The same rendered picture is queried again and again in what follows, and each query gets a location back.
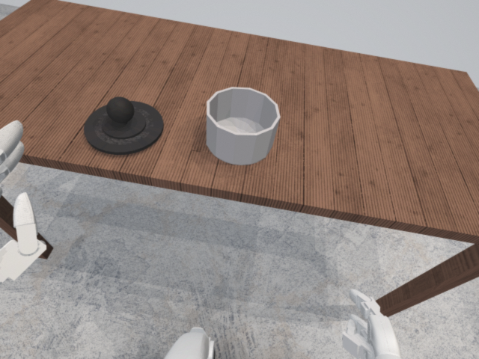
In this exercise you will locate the left robot shin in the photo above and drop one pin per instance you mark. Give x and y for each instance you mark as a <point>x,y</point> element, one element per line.
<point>200,330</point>

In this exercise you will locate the pot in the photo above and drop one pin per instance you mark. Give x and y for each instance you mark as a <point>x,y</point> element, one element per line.
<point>241,125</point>

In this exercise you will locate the knob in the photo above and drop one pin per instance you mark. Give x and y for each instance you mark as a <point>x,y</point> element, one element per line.
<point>120,109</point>

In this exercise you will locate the table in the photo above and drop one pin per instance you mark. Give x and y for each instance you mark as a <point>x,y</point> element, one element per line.
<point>361,138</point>

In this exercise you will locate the lid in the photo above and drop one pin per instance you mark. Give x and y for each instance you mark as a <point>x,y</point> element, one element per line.
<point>141,132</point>

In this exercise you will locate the right robot hand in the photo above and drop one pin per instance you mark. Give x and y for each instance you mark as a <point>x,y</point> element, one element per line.
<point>376,337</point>

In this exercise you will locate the left robot hand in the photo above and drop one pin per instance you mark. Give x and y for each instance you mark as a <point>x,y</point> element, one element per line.
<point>16,257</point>

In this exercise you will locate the left robot thigh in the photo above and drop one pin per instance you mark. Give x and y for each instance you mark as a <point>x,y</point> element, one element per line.
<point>192,345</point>

